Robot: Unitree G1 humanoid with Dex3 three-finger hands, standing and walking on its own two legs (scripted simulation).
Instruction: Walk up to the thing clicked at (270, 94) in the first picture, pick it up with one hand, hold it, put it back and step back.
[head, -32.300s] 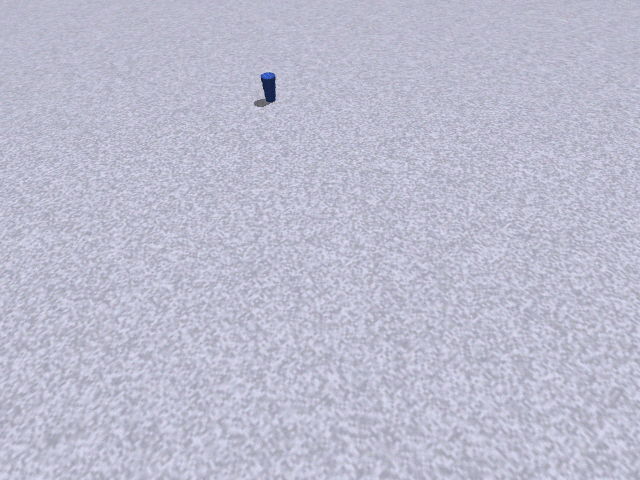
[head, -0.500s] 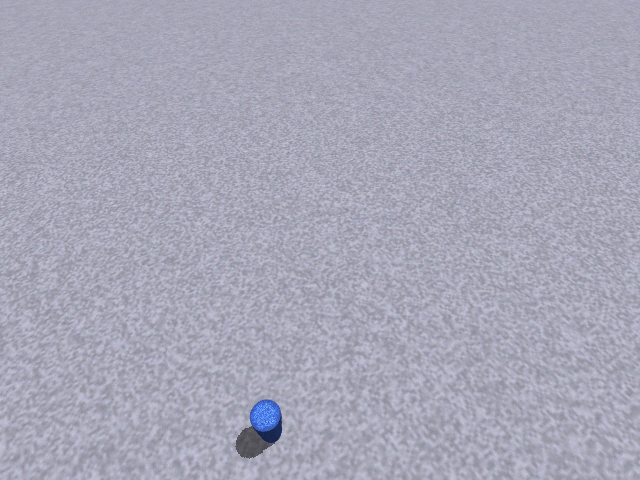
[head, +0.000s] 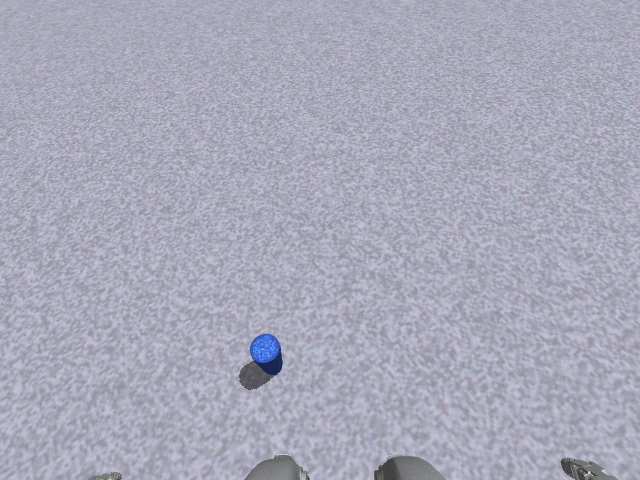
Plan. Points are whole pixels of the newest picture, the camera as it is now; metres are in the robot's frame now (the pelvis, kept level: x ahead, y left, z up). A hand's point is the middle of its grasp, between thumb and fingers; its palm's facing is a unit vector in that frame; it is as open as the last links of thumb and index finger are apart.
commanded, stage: step back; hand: left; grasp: from the side
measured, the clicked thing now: (269, 357) +0.50 +0.22 -0.67
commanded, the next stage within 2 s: none
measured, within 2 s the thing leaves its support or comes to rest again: neither
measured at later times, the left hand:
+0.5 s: hand out of the picture -0.04 +0.26 -0.13, palm faces +0.07 -0.90 -0.42, open 7.4 cm
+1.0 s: hand out of the picture -0.23 +0.27 -0.13, palm faces -0.05 -0.90 -0.44, open 7.4 cm
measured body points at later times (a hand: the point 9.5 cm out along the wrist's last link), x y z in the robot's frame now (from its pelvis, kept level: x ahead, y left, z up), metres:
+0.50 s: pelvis -0.12 -0.01 +0.00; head -0.04 -0.02 +0.44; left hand -0.04 +0.31 -0.10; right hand +0.02 -0.32 -0.13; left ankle -0.14 +0.12 -0.70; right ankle -0.03 -0.11 -0.71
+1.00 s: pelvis -0.29 +0.00 +0.00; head -0.23 -0.03 +0.44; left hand -0.23 +0.32 -0.10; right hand -0.16 -0.32 -0.13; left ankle -0.14 +0.11 -0.71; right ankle -0.31 -0.13 -0.72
